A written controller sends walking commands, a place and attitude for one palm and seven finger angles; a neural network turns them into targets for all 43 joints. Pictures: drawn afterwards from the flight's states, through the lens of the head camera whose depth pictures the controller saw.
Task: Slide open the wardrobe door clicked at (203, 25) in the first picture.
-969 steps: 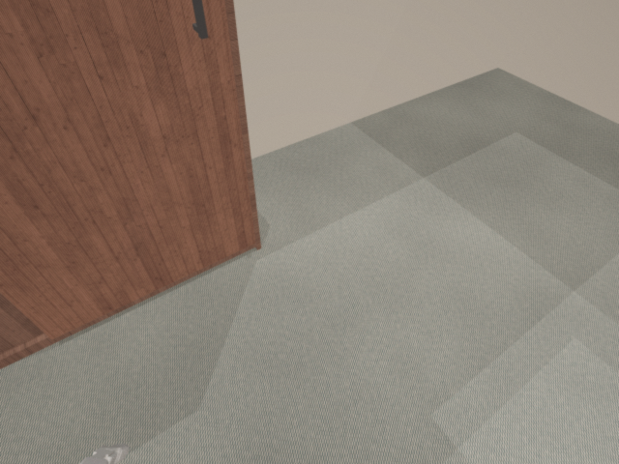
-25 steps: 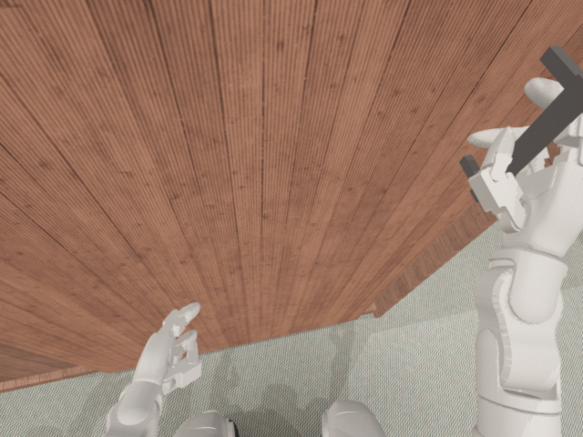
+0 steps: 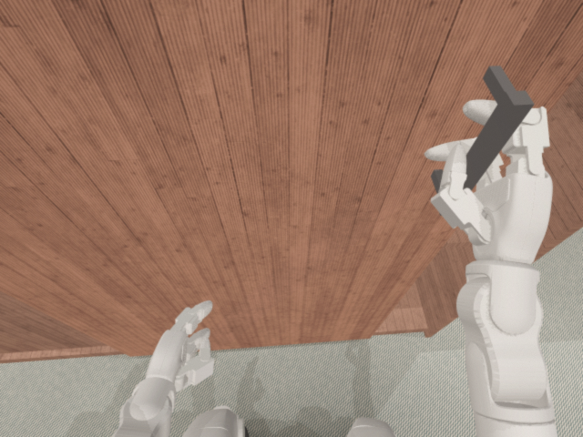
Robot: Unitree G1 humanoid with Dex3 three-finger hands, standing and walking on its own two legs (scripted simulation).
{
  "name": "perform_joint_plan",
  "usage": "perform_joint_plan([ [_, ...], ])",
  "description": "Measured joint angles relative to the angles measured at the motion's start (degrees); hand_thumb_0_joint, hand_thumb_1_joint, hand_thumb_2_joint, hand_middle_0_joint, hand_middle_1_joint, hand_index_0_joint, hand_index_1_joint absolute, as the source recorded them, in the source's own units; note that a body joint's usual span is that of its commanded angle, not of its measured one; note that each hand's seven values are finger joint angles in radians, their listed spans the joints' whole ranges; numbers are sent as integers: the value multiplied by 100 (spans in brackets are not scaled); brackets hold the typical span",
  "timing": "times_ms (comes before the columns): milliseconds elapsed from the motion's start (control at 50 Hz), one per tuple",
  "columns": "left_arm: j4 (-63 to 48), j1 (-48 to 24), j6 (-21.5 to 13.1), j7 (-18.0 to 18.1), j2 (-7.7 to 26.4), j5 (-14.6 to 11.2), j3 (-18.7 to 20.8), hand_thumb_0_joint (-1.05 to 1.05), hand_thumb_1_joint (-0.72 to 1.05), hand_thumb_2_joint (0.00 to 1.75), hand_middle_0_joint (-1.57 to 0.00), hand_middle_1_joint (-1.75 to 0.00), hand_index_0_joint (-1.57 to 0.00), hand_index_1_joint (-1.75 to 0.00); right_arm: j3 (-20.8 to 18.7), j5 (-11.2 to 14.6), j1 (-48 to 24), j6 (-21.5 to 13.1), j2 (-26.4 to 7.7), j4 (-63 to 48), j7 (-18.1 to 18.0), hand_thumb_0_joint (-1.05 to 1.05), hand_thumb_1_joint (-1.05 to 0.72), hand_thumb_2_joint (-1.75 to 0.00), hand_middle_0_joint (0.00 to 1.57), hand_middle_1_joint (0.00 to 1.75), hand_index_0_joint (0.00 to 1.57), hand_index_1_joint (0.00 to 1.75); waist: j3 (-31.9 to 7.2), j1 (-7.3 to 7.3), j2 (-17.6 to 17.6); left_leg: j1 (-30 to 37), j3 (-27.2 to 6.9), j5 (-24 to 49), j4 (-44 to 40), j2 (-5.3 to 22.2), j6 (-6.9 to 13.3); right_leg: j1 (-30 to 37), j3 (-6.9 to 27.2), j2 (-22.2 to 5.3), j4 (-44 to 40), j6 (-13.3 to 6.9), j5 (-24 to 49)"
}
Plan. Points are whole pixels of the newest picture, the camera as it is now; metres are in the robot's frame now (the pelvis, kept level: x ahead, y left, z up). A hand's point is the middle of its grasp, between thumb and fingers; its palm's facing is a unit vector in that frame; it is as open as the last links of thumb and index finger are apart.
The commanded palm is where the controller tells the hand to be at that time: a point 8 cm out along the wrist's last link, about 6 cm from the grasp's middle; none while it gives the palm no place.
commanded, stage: step sideways, sliding the door along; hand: right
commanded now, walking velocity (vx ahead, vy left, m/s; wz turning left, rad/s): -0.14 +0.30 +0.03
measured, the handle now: (468, 150) +0.35 -0.19 +0.20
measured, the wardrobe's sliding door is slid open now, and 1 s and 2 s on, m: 0.20 0.38 0.60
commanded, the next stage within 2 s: none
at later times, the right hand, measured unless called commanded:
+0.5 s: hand (349, 197) +0.31 -0.07 +0.19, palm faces +0.21 +0.98 +0.05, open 6.4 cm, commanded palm +0.28 -0.05 +0.18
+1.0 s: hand (247, 201) +0.31 +0.03 +0.19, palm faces +0.32 +0.95 +0.03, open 6.5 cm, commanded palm +0.28 +0.05 +0.17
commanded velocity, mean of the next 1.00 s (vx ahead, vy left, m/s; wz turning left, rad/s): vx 0.06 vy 0.30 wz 0.04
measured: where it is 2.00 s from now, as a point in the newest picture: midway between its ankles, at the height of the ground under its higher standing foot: outside the picture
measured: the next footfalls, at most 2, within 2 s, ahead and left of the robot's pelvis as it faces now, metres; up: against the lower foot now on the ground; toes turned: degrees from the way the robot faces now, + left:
left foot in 0.04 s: +0.06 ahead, +0.16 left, +0.00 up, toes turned +3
right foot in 0.24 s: +0.01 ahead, -0.08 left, +0.00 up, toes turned -8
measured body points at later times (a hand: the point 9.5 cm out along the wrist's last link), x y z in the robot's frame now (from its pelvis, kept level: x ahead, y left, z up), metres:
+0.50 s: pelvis -0.05 +0.10 +0.01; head +0.02 +0.07 +0.45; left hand +0.13 +0.31 -0.09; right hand +0.29 -0.12 +0.19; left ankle -0.04 +0.29 -0.66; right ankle -0.03 -0.07 -0.74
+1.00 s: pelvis -0.06 +0.24 +0.00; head +0.02 +0.20 +0.44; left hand +0.16 +0.43 -0.10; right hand +0.29 -0.02 +0.19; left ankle -0.02 +0.41 -0.66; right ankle -0.04 +0.06 -0.74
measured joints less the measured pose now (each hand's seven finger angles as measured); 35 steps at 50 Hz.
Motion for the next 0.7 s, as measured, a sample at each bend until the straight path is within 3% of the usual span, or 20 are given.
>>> perform_joint_plan([
  [40,3,38,-41,20,-20,-69,-40,2,90,90,-20,-30,-21,-30,-188,3,-179,123,-65,96,-79,0,-81,-88,45,140,10,131,-73,-22,91,444,-2,768,-872,44,-1,-205,50,14,322,80,-108],
  [80,130,-108,-38,69,135,-122,-50,2,90,90,-20,-30,-21,-30,-395,-69,-304,144,46,222,-195,0,-81,-88,45,140,8,129,-36,82,-133,499,126,493,-1008,-82,120,-530,285,-34,877,-237,-523],
  [120,314,-243,9,157,279,-107,48,2,90,90,-20,-30,-21,-30,-465,-41,-337,158,156,280,-273,0,-81,-88,45,140,8,128,-52,152,-132,259,104,530,-892,-9,212,-945,564,485,1849,-428,-1519],
  [160,448,-304,40,261,385,-88,139,2,90,90,-20,-30,-21,-30,-461,-52,-357,182,229,280,-324,0,-83,-88,44,140,7,127,-60,213,29,119,22,699,-945,122,263,-1126,512,1036,2348,-518,-1961],
  [200,472,-291,122,322,467,-69,198,2,91,90,-20,-30,-20,-30,-441,-86,-384,138,236,290,-332,0,-83,-88,43,140,8,126,-102,332,171,0,9,820,-979,185,287,-1000,229,1319,1827,-543,-1619],
  [220,446,-252,179,338,502,-55,229,2,91,90,-20,-30,-20,-30,-424,-93,-410,127,204,290,-307,0,-83,-87,42,140,8,125,-154,387,216,-98,23,819,-894,174,288,-834,50,1356,1333,-565,-1080],
  [240,379,-175,240,345,557,-54,265,2,91,90,-20,-30,-20,-30,-392,-76,-443,161,162,271,-266,0,-83,-87,42,140,8,124,-249,433,169,-252,83,775,-686,86,279,-636,-44,1270,841,-669,-247],
  [280,390,-107,337,309,507,-54,412,2,91,90,-20,-30,-20,-30,-321,-45,-679,138,-16,443,-125,0,-83,-87,42,140,6,120,-200,417,306,-608,-86,-66,411,-4,221,-579,-79,1200,848,-805,-422],
  [340,485,18,411,193,426,-21,391,2,91,90,-20,-30,-20,-30,-286,-48,-891,104,-84,733,15,0,-83,-87,42,140,7,119,-120,357,372,-996,-202,-533,1948,-131,143,-476,1,963,804,-715,-584],
  [400,532,181,442,112,378,-32,309,2,91,90,-20,-30,-20,-30,-259,-54,-1033,130,-24,964,44,1,-82,-87,41,140,10,122,-135,205,261,-1149,-145,-274,2383,-9,54,-348,71,618,460,-536,-347],
  [500,455,365,461,134,224,-79,180,2,91,90,-20,-30,-20,-30,-329,-30,-1267,227,-12,1252,15,1,-81,-88,40,140,14,126,-163,-2,98,-705,-85,-91,1421,269,-27,-230,180,132,82,-249,-68],
  [580,359,337,369,150,119,-131,91,2,90,90,-20,-30,-20,-30,-511,67,-1536,252,-170,1518,-77,1,-81,-88,41,140,13,127,-137,-80,-12,28,28,-128,175,220,-29,-344,360,-127,174,-6,-24],
  [620,327,292,325,144,85,-179,45,2,90,90,-20,-30,-21,-30,-633,102,-1732,301,-294,1692,-123,0,-82,-88,42,140,11,127,-163,-99,35,503,108,360,-679,193,-11,-538,474,-135,474,53,-131],
  [640,338,244,309,144,89,-211,9,2,90,90,-20,-30,-21,-30,-708,89,-1824,334,-361,1776,-158,0,-82,-88,43,140,10,127,-194,-89,96,693,136,441,-1015,234,-34,-685,525,-88,717,-14,-239],
  [660,405,113,313,158,190,-228,1,2,90,90,-20,-30,-21,-30,-813,59,-1845,301,-333,1850,-218,0,-82,-88,43,140,8,126,-159,4,-79,694,239,266,-947,166,-65,-849,688,-108,1028,-213,-442],
  [700,579,-86,366,251,363,-230,67,2,90,90,-20,-30,-21,-30,-893,83,-1807,282,-270,1911,-304,0,-83,-88,42,140,7,126,-144,188,-213,572,356,61,-688,237,-74,-1222,808,279,1997,-431,-1443],
])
